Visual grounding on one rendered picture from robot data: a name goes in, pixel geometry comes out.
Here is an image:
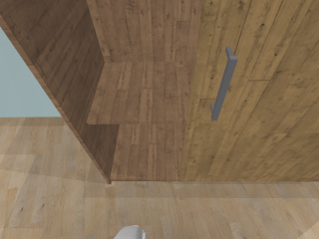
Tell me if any wardrobe door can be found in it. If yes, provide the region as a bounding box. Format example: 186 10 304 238
178 0 319 182

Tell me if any robot left thigh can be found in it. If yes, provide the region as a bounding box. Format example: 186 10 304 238
114 226 147 239

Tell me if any handle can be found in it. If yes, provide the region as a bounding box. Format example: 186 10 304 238
210 46 238 121

